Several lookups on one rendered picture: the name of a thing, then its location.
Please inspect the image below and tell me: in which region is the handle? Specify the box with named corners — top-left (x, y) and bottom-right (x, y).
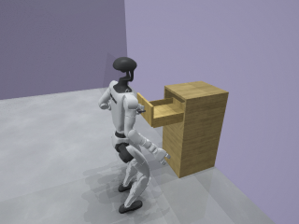
top-left (136, 108), bottom-right (146, 114)

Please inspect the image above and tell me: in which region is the robot right upper arm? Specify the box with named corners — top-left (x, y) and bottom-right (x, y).
top-left (123, 94), bottom-right (139, 139)

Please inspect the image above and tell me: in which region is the left robot forearm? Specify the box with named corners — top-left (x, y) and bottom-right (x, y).
top-left (107, 101), bottom-right (111, 111)

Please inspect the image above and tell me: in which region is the right robot forearm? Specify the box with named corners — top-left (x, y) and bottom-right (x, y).
top-left (128, 130), bottom-right (159, 155)

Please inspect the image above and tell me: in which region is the robot left upper arm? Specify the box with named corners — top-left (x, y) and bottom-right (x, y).
top-left (98, 80), bottom-right (118, 110)

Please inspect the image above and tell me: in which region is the drawer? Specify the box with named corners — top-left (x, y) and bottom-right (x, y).
top-left (136, 92), bottom-right (185, 128)

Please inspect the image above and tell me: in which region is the robot right hand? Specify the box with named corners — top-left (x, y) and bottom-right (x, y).
top-left (153, 148), bottom-right (171, 165)

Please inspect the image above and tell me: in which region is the robot left hand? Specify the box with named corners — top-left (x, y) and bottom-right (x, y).
top-left (136, 104), bottom-right (145, 115)

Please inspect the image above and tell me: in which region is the robot head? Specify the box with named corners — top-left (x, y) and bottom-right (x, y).
top-left (112, 57), bottom-right (137, 93)

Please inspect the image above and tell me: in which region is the left robot thigh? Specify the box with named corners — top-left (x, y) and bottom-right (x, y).
top-left (111, 136), bottom-right (142, 153)

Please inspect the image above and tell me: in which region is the cabinet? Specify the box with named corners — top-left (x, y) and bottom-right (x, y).
top-left (162, 80), bottom-right (229, 178)

